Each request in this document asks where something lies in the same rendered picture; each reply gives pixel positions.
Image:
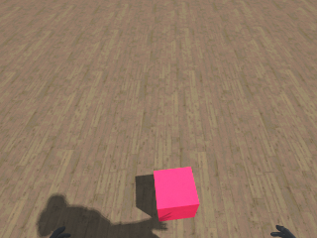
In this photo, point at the robot left hand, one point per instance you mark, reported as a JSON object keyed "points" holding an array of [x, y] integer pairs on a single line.
{"points": [[58, 233]]}

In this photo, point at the robot right hand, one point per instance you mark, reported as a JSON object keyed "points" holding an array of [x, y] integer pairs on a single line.
{"points": [[284, 232]]}

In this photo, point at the carton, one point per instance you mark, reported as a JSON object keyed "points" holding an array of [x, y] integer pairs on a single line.
{"points": [[176, 194]]}

